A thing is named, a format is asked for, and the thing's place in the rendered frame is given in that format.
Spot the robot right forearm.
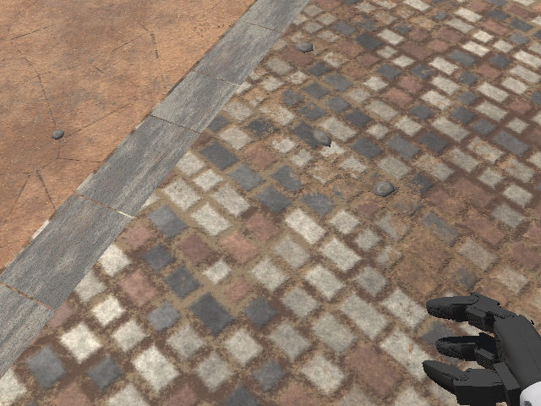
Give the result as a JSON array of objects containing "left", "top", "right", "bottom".
[{"left": 520, "top": 381, "right": 541, "bottom": 406}]

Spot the robot right hand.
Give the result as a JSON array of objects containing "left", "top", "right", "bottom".
[{"left": 422, "top": 292, "right": 541, "bottom": 406}]

